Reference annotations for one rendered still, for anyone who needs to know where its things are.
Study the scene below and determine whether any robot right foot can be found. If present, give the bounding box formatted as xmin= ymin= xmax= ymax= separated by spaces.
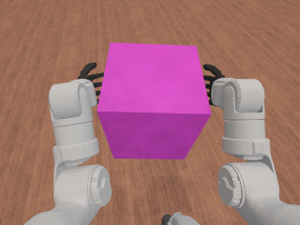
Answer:
xmin=161 ymin=214 xmax=171 ymax=225

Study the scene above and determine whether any left robot hand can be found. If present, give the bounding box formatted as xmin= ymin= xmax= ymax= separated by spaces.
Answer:
xmin=78 ymin=62 xmax=104 ymax=104

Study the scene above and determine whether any right robot upper arm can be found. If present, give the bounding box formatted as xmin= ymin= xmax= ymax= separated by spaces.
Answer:
xmin=217 ymin=161 xmax=300 ymax=225

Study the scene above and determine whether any right robot forearm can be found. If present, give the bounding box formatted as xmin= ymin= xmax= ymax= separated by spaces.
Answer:
xmin=211 ymin=78 xmax=279 ymax=196

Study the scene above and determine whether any robot right shin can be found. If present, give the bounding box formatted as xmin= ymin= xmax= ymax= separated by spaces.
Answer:
xmin=170 ymin=212 xmax=182 ymax=219

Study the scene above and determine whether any carton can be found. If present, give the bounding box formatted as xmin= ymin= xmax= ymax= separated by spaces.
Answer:
xmin=97 ymin=42 xmax=212 ymax=159

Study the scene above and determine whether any left robot forearm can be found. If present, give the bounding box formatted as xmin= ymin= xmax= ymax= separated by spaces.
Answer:
xmin=48 ymin=79 xmax=99 ymax=201

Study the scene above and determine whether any right robot hand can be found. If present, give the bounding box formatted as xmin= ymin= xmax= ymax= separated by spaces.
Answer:
xmin=203 ymin=64 xmax=225 ymax=107

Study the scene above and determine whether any left robot upper arm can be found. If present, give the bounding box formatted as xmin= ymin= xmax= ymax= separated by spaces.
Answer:
xmin=24 ymin=164 xmax=113 ymax=225

